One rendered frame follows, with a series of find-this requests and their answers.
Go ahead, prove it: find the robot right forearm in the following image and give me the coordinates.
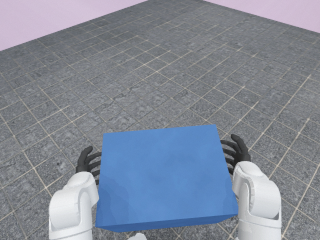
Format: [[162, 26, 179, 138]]
[[232, 161, 282, 240]]

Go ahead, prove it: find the robot left forearm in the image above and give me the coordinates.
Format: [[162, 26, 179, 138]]
[[48, 171, 99, 240]]

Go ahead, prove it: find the robot right hand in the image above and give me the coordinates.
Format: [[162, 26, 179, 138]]
[[220, 134, 251, 175]]

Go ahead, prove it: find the robot left hand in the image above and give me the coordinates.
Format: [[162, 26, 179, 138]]
[[75, 146, 102, 186]]

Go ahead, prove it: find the carton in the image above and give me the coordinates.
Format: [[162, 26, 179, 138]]
[[95, 124, 239, 233]]

